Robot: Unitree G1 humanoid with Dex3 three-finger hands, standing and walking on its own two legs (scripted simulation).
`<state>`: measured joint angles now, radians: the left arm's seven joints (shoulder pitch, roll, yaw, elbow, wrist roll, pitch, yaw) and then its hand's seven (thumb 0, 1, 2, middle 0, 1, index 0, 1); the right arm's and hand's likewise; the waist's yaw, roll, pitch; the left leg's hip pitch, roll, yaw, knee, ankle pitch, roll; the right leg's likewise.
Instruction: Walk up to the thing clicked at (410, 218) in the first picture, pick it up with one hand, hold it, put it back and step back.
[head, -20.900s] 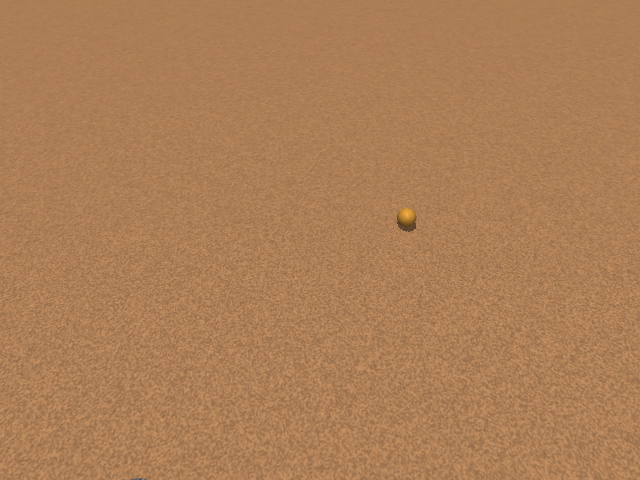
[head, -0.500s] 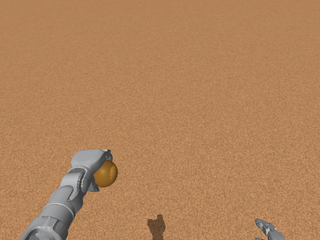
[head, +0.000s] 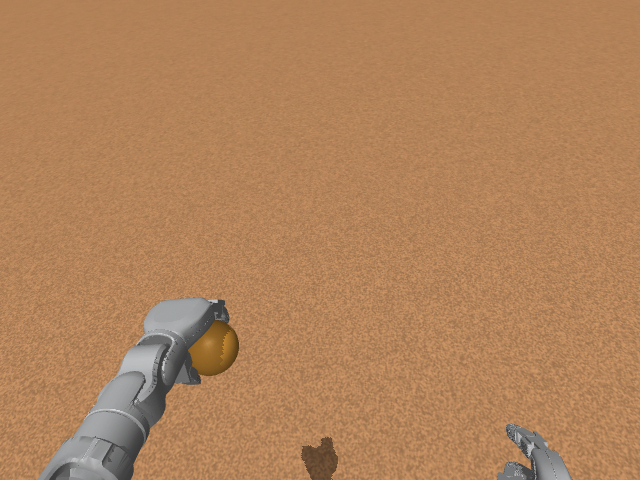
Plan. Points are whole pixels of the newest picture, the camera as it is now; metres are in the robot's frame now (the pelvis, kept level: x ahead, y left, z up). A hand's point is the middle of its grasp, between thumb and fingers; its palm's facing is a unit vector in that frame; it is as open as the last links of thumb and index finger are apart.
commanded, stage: hold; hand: left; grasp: from above
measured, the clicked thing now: (211, 347) +0.31 +0.20 -0.06
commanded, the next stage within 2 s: crouch in 0.94 s
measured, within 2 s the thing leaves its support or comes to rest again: neither
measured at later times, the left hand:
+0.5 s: hand (189, 347) +0.30 +0.22 -0.03, palm faces -0.45 -0.05 -0.89, open 10.5 cm
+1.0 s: hand (190, 342) +0.30 +0.22 -0.03, palm faces -0.44 -0.05 -0.89, open 10.5 cm
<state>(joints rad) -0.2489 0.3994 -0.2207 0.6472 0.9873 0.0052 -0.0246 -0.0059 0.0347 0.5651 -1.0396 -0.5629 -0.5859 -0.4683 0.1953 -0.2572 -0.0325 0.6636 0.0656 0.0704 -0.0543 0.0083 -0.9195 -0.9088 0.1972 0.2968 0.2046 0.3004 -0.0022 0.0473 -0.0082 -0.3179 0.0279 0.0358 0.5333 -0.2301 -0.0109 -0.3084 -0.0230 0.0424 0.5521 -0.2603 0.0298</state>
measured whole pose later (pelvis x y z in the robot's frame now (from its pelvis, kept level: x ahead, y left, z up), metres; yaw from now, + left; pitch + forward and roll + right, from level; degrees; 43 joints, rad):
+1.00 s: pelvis +0.01 +0.00 +0.01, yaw +0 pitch +0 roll +0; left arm -0.24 0.39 -0.22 0.61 1.00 0.01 -0.04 0.00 0.04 0.56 -1.03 -0.58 -0.58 -0.47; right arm 0.18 -0.25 -0.03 0.67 0.07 0.09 -0.06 0.01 -0.92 -0.91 0.20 0.30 0.20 0.30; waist 0.01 0.05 0.00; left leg -0.26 0.02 0.04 0.47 -0.22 -0.01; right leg -0.25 -0.03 0.04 0.49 -0.25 0.03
